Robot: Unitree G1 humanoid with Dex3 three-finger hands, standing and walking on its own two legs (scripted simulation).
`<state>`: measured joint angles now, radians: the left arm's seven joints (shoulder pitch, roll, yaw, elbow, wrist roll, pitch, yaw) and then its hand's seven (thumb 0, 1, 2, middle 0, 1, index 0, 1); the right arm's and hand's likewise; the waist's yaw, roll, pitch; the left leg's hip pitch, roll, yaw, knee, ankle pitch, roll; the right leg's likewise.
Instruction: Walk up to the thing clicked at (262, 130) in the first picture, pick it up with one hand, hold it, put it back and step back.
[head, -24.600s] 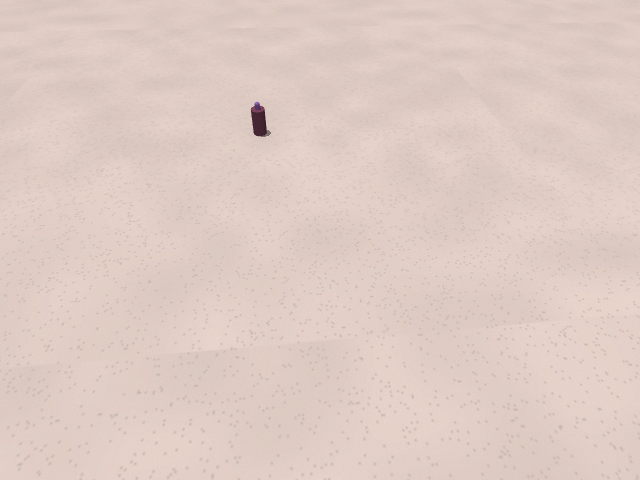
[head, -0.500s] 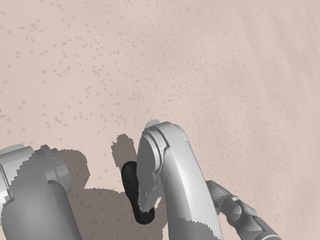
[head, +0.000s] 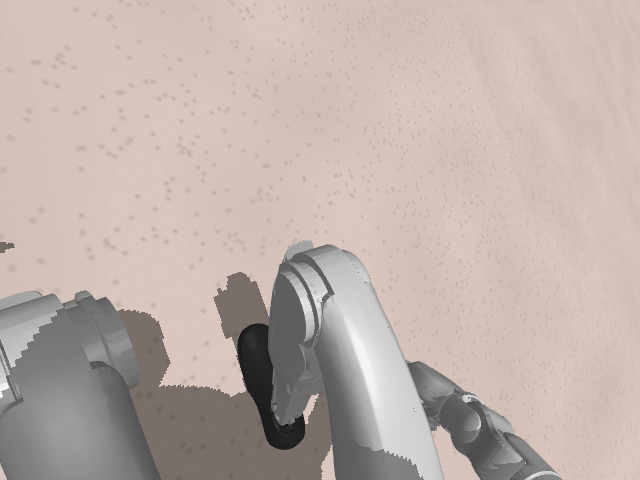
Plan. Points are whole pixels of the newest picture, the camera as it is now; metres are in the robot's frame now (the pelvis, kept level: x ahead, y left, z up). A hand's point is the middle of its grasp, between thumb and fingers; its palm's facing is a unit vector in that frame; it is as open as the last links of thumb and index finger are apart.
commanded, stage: withdraw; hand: left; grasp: from the side
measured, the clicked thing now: out of the picture +0.45 +0.31 -0.19
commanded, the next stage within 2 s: rise in 0.36 s
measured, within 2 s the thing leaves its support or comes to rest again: neither
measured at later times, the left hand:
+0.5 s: hand out of the picture +0.43 +0.38 -0.08, palm faces +0.44 -0.90 -0.05, open 17.7 cm
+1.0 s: hand out of the picture +0.31 +0.39 +0.04, palm faces +0.34 -0.80 -0.49, open 17.5 cm
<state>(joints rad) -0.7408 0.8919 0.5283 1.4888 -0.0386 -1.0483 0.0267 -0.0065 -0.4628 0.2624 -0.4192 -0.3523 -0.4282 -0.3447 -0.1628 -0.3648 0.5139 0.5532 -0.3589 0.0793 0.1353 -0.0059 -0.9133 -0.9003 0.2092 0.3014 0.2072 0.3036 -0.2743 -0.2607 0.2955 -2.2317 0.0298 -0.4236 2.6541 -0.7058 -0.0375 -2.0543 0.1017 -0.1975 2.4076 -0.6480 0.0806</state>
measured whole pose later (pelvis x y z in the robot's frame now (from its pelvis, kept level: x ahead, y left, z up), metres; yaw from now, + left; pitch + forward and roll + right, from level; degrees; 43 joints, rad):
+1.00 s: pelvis +0.01 -0.01 +0.11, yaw +10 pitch +32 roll -7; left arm -0.31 0.59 0.40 0.61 0.08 -0.15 -0.03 -0.01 -0.56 0.05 -0.05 -0.06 -0.06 -0.05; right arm 0.10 -0.27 0.02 0.59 0.01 0.20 0.06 0.00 -0.90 -0.90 0.21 0.30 0.21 0.30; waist -0.06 0.02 -0.12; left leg -2.11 0.07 -0.13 2.19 -0.66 0.00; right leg -2.01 0.00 -0.02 2.12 -0.67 0.06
